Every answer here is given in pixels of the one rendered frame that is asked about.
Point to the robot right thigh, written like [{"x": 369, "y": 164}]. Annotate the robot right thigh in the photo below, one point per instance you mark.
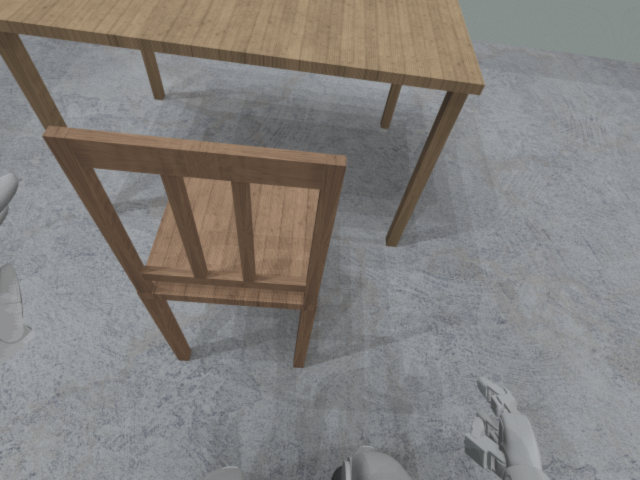
[{"x": 370, "y": 465}]

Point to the robot right hand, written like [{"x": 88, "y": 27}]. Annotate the robot right hand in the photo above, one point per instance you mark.
[{"x": 511, "y": 441}]

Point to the table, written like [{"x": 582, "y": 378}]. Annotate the table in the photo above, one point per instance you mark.
[{"x": 419, "y": 43}]

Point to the robot left hand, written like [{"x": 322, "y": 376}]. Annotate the robot left hand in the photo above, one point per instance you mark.
[{"x": 13, "y": 333}]

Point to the chair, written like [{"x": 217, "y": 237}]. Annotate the chair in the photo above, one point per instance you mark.
[{"x": 243, "y": 225}]

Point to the right robot shin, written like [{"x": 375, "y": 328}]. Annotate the right robot shin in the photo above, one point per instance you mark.
[{"x": 364, "y": 448}]

